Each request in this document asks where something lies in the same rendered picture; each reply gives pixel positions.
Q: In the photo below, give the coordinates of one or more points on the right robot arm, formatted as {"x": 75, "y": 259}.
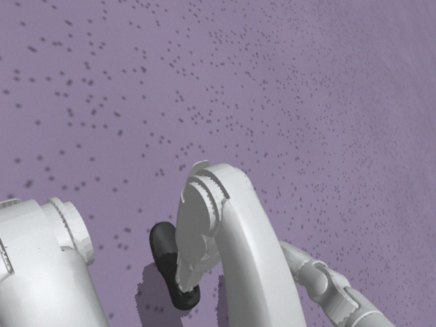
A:
{"x": 343, "y": 305}

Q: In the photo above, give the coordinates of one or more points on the right robot hand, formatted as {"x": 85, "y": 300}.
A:
{"x": 295, "y": 257}

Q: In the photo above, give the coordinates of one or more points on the right robot foot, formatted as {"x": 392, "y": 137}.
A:
{"x": 165, "y": 252}

